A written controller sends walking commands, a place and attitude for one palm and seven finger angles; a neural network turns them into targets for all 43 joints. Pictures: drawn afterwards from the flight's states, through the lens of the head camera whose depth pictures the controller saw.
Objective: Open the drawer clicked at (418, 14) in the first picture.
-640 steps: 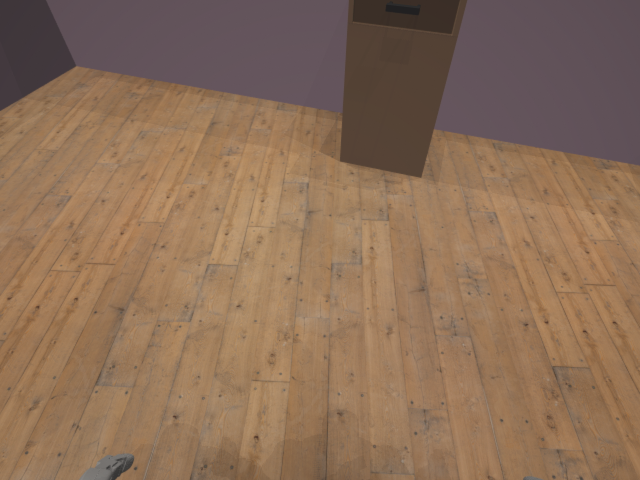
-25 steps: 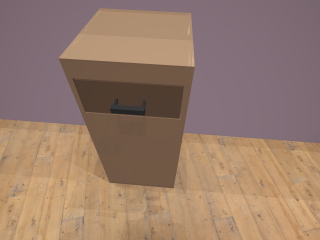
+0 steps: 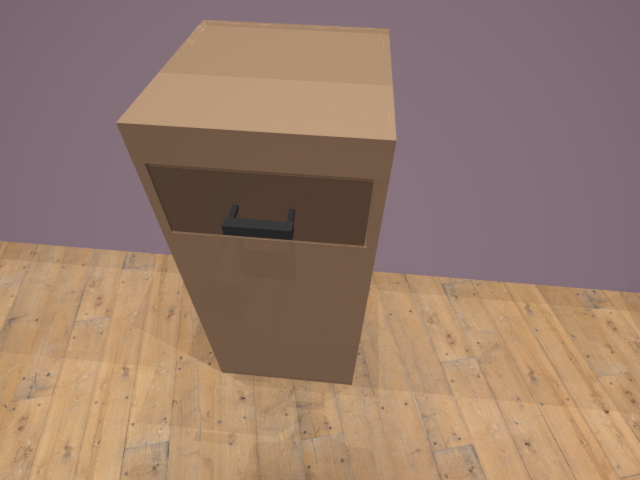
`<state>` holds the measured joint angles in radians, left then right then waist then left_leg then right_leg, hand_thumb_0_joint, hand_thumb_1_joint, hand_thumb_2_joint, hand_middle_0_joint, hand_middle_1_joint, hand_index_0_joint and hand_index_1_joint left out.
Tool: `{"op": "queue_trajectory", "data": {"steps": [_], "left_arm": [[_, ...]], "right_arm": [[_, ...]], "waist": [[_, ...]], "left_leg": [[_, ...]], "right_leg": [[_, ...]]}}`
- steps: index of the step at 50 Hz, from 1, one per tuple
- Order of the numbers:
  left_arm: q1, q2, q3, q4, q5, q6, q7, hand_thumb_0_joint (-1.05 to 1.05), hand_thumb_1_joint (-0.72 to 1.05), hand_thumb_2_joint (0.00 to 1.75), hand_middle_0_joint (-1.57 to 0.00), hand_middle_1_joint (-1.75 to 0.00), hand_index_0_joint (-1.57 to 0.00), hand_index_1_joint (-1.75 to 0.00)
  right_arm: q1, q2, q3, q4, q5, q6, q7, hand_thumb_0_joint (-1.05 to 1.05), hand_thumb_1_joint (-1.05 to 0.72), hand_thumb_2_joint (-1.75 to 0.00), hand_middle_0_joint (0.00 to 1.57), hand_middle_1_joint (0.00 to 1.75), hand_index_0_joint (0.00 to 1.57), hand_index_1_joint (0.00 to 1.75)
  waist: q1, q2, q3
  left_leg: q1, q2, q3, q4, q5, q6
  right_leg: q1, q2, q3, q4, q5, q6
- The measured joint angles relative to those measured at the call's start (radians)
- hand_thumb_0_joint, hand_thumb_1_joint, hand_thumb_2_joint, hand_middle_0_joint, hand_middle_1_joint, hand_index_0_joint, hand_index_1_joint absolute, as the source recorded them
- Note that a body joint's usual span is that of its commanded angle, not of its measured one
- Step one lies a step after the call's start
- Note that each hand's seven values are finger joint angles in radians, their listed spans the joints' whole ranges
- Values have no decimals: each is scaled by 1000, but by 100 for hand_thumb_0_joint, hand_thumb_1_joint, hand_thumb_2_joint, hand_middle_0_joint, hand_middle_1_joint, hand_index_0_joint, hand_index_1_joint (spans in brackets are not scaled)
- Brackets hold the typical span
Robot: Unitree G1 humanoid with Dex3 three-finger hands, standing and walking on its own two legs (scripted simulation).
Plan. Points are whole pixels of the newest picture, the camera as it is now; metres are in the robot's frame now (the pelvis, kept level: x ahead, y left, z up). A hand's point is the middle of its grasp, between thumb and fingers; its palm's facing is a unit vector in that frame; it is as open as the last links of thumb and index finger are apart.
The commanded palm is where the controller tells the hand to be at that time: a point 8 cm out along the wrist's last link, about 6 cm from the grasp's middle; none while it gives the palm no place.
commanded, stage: look again from close up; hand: left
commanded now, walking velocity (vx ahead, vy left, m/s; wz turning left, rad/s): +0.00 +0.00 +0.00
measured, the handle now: (260, 220) +0.53 +0.14 -0.01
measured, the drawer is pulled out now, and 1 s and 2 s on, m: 0.00 0.00 0.00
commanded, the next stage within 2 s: raise the hand with hooked fingers in 0.04 s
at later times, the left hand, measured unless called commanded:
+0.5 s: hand (193, 442) +0.18 +0.17 -0.05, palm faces -0.10 -0.30 -0.95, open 8.2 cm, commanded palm +0.14 +0.21 -0.01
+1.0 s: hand (185, 385) +0.23 +0.18 +0.00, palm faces -0.09 -0.10 -0.99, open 11.1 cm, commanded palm +0.22 +0.19 +0.07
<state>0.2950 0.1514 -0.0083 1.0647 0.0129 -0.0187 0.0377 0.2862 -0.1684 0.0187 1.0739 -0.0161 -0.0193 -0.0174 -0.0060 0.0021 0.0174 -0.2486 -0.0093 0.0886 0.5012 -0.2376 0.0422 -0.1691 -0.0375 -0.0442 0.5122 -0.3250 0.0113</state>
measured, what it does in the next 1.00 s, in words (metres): shifts its weight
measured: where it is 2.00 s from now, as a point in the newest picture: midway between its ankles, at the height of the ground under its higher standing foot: outside the picture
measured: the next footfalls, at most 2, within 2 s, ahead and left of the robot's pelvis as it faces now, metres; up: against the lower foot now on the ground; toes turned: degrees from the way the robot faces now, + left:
none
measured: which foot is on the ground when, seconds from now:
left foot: down 0.00-1.00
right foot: down 0.00-1.00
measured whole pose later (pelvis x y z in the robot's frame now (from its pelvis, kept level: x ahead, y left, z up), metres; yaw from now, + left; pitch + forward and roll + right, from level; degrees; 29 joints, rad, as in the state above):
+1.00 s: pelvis +0.00 -0.06 -0.03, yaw -4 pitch +8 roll +3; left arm 0.35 0.44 0.03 -0.05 0.91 -0.04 0.22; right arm 0.15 -0.23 0.02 0.59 -0.04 0.10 -0.02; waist 0.05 0.05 -0.08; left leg -0.53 0.01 -0.02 0.74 -0.34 -0.01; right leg -0.51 0.04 0.01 0.82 -0.44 -0.07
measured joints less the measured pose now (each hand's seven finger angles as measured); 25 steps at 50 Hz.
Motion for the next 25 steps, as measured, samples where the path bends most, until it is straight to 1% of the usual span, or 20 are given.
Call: {"op": "queue_trajectory", "data": {"steps": [7,8,9,10,11,12,13,14,15,16,17,19,21,22,23,25], "left_arm": [[-1,0,-2,12,-1,4,-5,1,92,90,-20,-30,-20,-30],[0,-3,-5,13,2,1,1,1,92,90,-20,-30,-20,-30],[46,3,-16,-139,40,72,9,1,92,90,-20,-30,-20,-30],[102,24,-27,-324,79,105,28,2,93,90,-21,-30,-20,-30],[146,49,-34,-487,92,99,57,3,93,90,-21,-30,-20,-31],[172,72,-40,-618,106,93,93,3,93,89,-21,-31,-20,-31],[179,89,-47,-728,125,101,124,4,92,89,-21,-31,-20,-31],[172,102,-53,-818,162,107,149,4,91,89,-21,-32,-20,-32],[155,112,-59,-885,216,106,175,3,90,88,-21,-33,-20,-33],[131,120,-63,-934,281,99,200,3,88,88,-21,-33,-20,-34],[104,128,-63,-965,357,92,224,3,87,87,-21,-34,-20,-35],[57,139,-56,-991,523,73,268,2,83,86,-21,-37,-20,-37],[36,138,-50,-988,675,51,293,2,79,84,-21,-39,-20,-39],[39,136,-50,-984,740,38,296,1,76,83,-21,-40,-20,-40],[50,135,-53,-982,797,23,296,1,74,82,-21,-41,-20,-42],[90,137,-62,-985,888,-8,295,1,69,80,-21,-44,-21,-45]], "right_arm": [[-19,2,3,18,2,1,-4,1,-92,-90,19,30,20,29],[-19,-2,2,13,4,5,-3,1,-92,-90,19,30,20,29],[-4,-7,5,-30,17,0,-7,1,-93,-90,19,30,20,29],[18,-10,8,-76,26,-41,-20,1,-93,-90,20,30,20,29],[34,-14,6,-108,34,-96,-35,1,-93,-90,20,30,20,29],[41,-19,2,-133,45,-141,-49,2,-93,-90,20,30,20,29],[42,-27,-4,-164,52,-171,-58,2,-93,-90,20,30,20,29],[33,-39,-8,-195,52,-192,-63,2,-92,-90,20,30,20,29],[17,-54,-11,-225,47,-204,-64,2,-92,-90,20,30,20,29],[-5,-68,-14,-257,38,-205,-62,2,-92,-90,20,30,20,29],[-31,-79,-18,-290,27,-198,-57,2,-92,-90,20,30,20,29],[-88,-87,-30,-352,5,-164,-39,1,-92,-90,20,30,20,29],[-143,-82,-41,-404,-10,-111,-15,1,-92,-90,20,30,20,29],[-165,-78,-46,-427,-13,-81,-3,1,-91,-90,20,30,20,29],[-181,-75,-49,-448,-15,-52,7,1,-91,-90,20,30,20,29],[-202,-75,-51,-486,-21,-6,23,1,-91,-90,20,30,20,29]], "waist": [[6,-12,12],[7,-4,12],[13,-4,14],[26,-11,17],[34,-17,11],[36,-19,-2],[33,-14,-12],[27,1,-23],[19,20,-36],[9,40,-50],[2,57,-66],[0,73,-98],[13,66,-119],[25,54,-126],[37,39,-132],[62,6,-137]], "left_leg": [[17,7,-3,-15,-1,-8],[6,15,-7,-1,-6,-10],[-5,18,-4,11,-12,-11],[-7,15,4,11,-14,-12],[-14,9,10,11,-13,-14],[-25,-1,13,13,-12,-15],[-37,-9,11,22,-12,-14],[-54,-12,6,36,-14,-13],[-78,-11,0,55,-18,-12],[-105,-8,-5,76,-23,-11],[-134,-4,-7,96,-28,-12],[-195,7,0,136,-38,-18],[-243,22,17,169,-47,-26],[-263,29,26,180,-51,-31],[-282,35,32,191,-54,-36],[-319,45,34,215,-60,-45]], "right_leg": [[22,9,-3,-26,4,-6],[21,16,-7,-31,7,-6],[9,18,-3,-23,6,-8],[-9,15,5,3,-2,-16],[-31,7,8,35,-15,-26],[-53,-3,11,65,-31,-32],[-68,-11,10,86,-46,-29],[-83,-16,6,101,-54,-21],[-100,-16,0,113,-56,-14],[-123,-14,-5,127,-58,-13],[-151,-11,-6,145,-61,-15],[-218,-3,2,189,-71,-23],[-281,9,21,234,-80,-33],[-309,15,30,253,-84,-38],[-334,21,37,272,-89,-43],[-378,29,39,306,-100,-55]]}}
